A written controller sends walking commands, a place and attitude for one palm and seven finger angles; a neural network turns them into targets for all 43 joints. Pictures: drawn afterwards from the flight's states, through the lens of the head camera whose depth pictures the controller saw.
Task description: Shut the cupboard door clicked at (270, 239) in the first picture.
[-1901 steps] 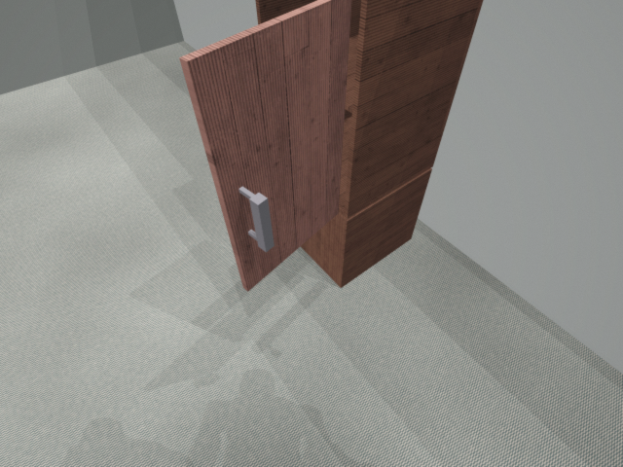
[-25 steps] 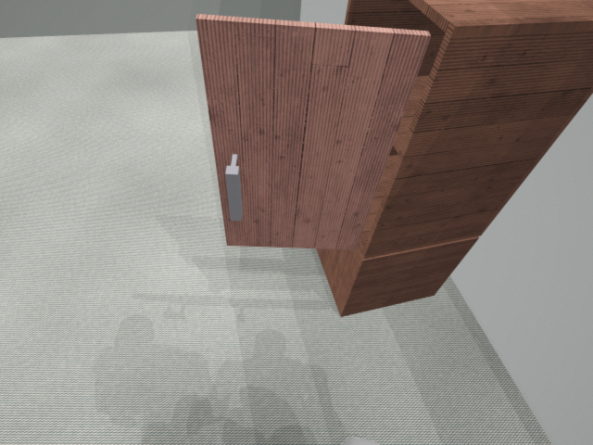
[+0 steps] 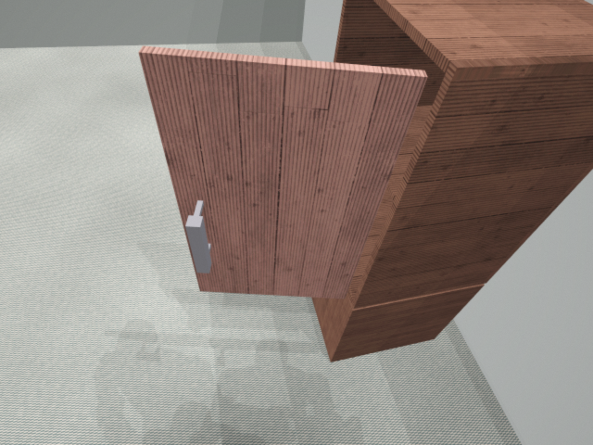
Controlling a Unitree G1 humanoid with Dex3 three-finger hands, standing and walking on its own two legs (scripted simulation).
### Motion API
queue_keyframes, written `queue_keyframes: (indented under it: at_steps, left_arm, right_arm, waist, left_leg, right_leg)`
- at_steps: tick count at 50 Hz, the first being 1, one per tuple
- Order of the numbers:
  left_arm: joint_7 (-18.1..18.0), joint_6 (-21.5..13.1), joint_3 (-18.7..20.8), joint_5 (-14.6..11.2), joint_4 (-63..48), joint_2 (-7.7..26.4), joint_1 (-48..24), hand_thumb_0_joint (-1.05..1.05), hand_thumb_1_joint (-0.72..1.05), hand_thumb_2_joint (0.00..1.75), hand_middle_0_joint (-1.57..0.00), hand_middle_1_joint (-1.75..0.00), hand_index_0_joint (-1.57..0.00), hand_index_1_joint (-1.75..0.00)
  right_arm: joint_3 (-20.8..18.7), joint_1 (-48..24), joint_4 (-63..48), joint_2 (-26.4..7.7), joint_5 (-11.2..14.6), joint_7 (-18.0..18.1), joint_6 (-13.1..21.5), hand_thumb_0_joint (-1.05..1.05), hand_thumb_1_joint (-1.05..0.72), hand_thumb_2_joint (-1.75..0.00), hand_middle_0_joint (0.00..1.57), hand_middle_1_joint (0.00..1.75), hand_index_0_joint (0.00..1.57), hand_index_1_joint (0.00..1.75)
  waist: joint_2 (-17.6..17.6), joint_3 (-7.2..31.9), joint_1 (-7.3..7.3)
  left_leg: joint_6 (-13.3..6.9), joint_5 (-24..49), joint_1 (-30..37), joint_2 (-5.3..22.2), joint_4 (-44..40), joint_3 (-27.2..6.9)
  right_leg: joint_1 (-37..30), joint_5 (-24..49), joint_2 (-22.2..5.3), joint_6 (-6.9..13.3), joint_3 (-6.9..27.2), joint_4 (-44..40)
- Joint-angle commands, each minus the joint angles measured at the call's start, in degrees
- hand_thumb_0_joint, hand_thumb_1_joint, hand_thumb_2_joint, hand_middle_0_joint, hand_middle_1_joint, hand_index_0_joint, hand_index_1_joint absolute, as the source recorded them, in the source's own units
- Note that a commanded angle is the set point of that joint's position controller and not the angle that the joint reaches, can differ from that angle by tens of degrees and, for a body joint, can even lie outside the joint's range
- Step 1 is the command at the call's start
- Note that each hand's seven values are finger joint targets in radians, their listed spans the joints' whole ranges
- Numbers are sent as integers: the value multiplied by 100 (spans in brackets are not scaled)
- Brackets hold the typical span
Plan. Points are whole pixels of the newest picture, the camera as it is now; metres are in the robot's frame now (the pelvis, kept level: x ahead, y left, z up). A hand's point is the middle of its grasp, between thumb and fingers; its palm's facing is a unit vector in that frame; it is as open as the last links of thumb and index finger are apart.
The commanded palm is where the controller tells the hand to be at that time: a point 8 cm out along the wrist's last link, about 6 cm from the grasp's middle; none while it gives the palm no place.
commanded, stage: come to a stop and stand still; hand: left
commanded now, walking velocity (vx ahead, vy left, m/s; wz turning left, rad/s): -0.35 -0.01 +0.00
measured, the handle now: (201, 237) +0.47 +0.20 -0.08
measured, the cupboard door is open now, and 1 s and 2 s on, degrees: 75 75 75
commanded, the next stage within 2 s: look again from close up in 1.14 s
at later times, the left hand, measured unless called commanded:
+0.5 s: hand out of the picture +0.07 +0.19 -0.16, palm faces +0.03 -0.96 -0.28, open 7.4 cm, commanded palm none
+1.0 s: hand out of the picture -0.02 +0.22 -0.16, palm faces +0.01 -0.98 -0.21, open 7.4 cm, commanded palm none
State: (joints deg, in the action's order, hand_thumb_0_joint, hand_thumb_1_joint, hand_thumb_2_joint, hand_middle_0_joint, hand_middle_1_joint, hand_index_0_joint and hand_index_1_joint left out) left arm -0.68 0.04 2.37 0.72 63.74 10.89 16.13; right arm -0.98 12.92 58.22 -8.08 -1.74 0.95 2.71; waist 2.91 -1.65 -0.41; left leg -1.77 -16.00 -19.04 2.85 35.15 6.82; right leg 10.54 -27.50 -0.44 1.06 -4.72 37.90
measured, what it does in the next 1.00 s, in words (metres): steps on the spot: right foot, then left foot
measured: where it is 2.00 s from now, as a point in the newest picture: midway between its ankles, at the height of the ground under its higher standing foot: outside the picture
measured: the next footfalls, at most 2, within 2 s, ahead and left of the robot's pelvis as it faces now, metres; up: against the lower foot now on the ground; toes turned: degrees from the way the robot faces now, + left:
right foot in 0.12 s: +0.04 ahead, -0.12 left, +0.00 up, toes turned +1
left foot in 0.52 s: +0.04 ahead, +0.11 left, +0.00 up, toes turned +3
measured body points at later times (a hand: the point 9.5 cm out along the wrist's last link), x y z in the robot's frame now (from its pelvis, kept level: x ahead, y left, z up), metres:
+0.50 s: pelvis +0.02 -0.01 +0.01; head +0.07 -0.01 +0.46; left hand +0.07 +0.24 -0.14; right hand +0.11 -0.27 -0.13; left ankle +0.01 +0.11 -0.71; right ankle +0.00 -0.13 -0.72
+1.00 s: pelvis -0.04 +0.04 +0.00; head -0.04 +0.05 +0.45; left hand -0.02 +0.28 -0.15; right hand -0.01 -0.20 -0.14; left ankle +0.00 +0.11 -0.73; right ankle +0.00 -0.12 -0.72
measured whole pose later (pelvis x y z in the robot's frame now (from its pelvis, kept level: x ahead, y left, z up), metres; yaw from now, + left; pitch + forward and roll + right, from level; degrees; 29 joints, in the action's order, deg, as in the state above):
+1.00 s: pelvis -0.04 +0.04 +0.00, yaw +0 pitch -1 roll -1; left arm -1.5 1.6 -0.1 1.5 52.8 11.1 19.7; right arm -0.9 17.5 54.3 -11.3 -1.1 -0.2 -2.1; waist 0.5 -0.7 -0.3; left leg -4.1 -13.2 -17.1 -2.0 31.3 4.2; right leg 16.7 -15.1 -2.3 -0.8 2.9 31.0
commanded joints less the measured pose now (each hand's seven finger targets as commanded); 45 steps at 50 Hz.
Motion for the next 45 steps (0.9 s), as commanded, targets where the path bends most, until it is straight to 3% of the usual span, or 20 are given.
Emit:
queue_keyframes:
  at_steps: [1,3,5,7,9,11,13,16,22,23,24,25,26,27,29,31,33,34,38,45]
  left_arm:
    - [-97,-20,-30,-55,-325,201,128,0,90,90,-20,-30,-20,-30]
    - [-111,38,3,-46,-287,287,268,0,90,90,-20,-30,-20,-30]
    - [-133,30,59,19,-334,491,408,0,90,90,-20,-30,-20,-30]
    - [-120,62,114,53,-533,713,157,0,90,90,-20,-30,-20,-30]
    - [-146,35,183,83,-568,895,174,0,90,90,-20,-30,-20,-30]
    - [-195,29,211,92,-536,967,336,0,90,90,-20,-30,-20,-30]
    - [-232,54,240,115,-633,1001,116,0,90,90,-20,-30,-20,-30]
    - [-241,60,269,102,-804,1019,-55,0,90,90,-20,-30,-20,-30]
    - [-219,55,296,101,-872,1115,-190,0,90,90,-20,-30,-20,-30]
    - [-491,-146,212,46,-1099,1170,-182,0,90,90,-20,-30,-20,-30]
    - [-456,-133,199,-29,-1247,1228,-252,0,90,90,-20,-30,-20,-30]
    - [-406,-74,121,-64,-1321,904,25,0,90,90,-20,-30,-20,-30]
    - [-386,-25,100,-29,-1362,638,74,0,90,90,-20,-30,-20,-30]
    - [-351,23,62,38,-1444,518,19,0,90,90,-20,-30,-20,-30]
    - [-292,8,32,75,-1441,635,14,0,90,90,-20,-30,-20,-30]
    - [-268,-6,13,30,-1412,828,89,0,90,90,-20,-30,-20,-30]
    - [-225,33,-43,26,-1519,804,-59,0,90,90,-20,-30,-20,-30]
    - [-198,49,-72,35,-1573,826,-114,0,90,90,-20,-30,-20,-30]
    - [-154,128,-79,66,-1609,771,83,0,90,90,-20,-30,-20,-30]
    - [-137,73,-68,79,-1530,662,476,0,90,90,-20,-30,-20,-30]
  right_arm:
    - [-72,550,81,-952,35,235,-69,0,-90,-90,20,30,20,30]
    - [-154,250,56,-1037,94,237,-167,0,-90,-90,20,30,20,30]
    - [-247,18,-55,-1088,157,229,-244,0,-90,-90,20,30,20,30]
    - [-345,-85,-180,-1065,150,171,-358,0,-90,-90,20,30,20,30]
    - [-348,-33,-226,-821,129,138,-464,0,-90,-90,20,30,20,30]
    - [-342,-346,-364,-702,136,102,-543,0,-90,-90,20,30,20,30]
    - [-339,-579,-425,-722,153,101,-581,0,-90,-90,20,30,20,30]
    - [-315,-637,-464,-714,139,37,-590,0,-90,-90,20,30,20,30]
    - [-249,-345,-452,-712,151,-4,-490,0,-90,-90,20,30,20,30]
    - [-300,-166,-920,-975,224,4,-252,0,-90,-90,20,30,20,30]
    - [-291,44,-872,-979,195,6,-220,0,-90,-90,20,30,20,30]
    - [-301,249,-879,-1088,118,17,-219,0,-90,-90,20,30,20,30]
    - [-319,280,-973,-1216,64,8,-276,0,-90,-90,20,30,20,30]
    - [-326,107,-1078,-1280,43,6,-321,0,-90,-90,20,30,20,30]
    - [-254,-22,-1193,-1097,73,43,-286,0,-90,-90,20,30,20,30]
    - [-223,2,-1263,-1095,103,41,-275,0,-90,-90,20,30,20,30]
    - [-187,-72,-1260,-1048,89,-4,-281,0,-90,-90,20,30,20,30]
    - [-160,-56,-1234,-993,71,-22,-270,0,-90,-90,20,30,20,30]
    - [-163,16,-1187,-1078,36,-77,-285,0,-90,-90,20,30,20,30]
    - [-187,147,-1041,-1048,37,-75,-299,0,-90,-90,20,30,20,30]
  waist:
    - [-1467,315,2]
    - [-1161,516,80]
    - [-721,521,137]
    - [-486,375,48]
    - [473,337,63]
    - [872,240,292]
    - [587,119,274]
    - [569,326,267]
    - [722,528,170]
    - [-290,1570,-189]
    - [-901,1715,-302]
    - [-1260,1795,-134]
    - [-1140,1490,-5]
    - [-759,767,69]
    - [-1110,95,95]
    - [-380,183,67]
    - [-95,74,37]
    - [-387,-131,24]
    - [-390,-476,82]
    - [-327,-181,106]
  left_leg:
    - [-852,5613,1487,1662,-1260,-1473]
    - [-593,5304,1674,1318,-1007,-969]
    - [-214,4461,1473,927,-677,-706]
    - [55,2838,1065,601,-547,-502]
    - [285,1508,602,115,298,-149]
    - [389,-1683,-447,-314,1667,-375]
    - [407,-1755,-892,-341,2546,-798]
    - [483,-1430,-931,-339,2308,-783]
    - [476,-475,19,-331,-40,-462]
    - [429,50,401,-249,-759,-269]
    - [278,1698,1023,-147,-1188,-222]
    - [-82,4149,1750,545,-521,-790]
    - [-437,5344,1919,1082,-272,-1177]
    - [-500,5234,1776,1011,-231,-1121]
    - [-243,4792,1004,626,-290,-1011]
    - [-91,3157,576,377,-435,-913]
    - [-38,1219,368,262,-771,-844]
    - [-60,706,179,201,-982,-901]
    - [-117,-1556,-543,284,-1760,-1273]
    - [-140,-1691,-461,194,-1725,-1270]
  right_leg:
    - [907,-342,-354,-179,448,519]
    - [515,649,-274,-182,318,-520]
    - [167,2915,-334,-76,527,-1114]
    - [247,4052,-732,167,842,-835]
    - [-42,5684,-1367,554,1427,-1094]
    - [-637,7554,-2046,1170,1905,-1311]
    - [-801,7205,-1974,1299,1726,-1322]
    - [-1059,6510,-1728,1106,1380,-1336]
    - [-992,5515,-1438,856,1201,-1123]
    - [-1541,7926,-1469,471,1724,-213]
    - [-1531,7459,-1107,200,828,449]
    - [-441,4924,-749,0,535,670]
    - [349,1600,-485,0,438,187]
    - [801,766,-233,-24,240,-389]
    - [511,2245,-265,59,338,-593]
    - [154,2852,-456,148,623,-582]
    - [320,2062,-528,131,825,-858]
    - [388,1694,-500,140,841,-921]
    - [506,423,-261,67,680,-971]
    - [557,219,-257,93,873,-1156]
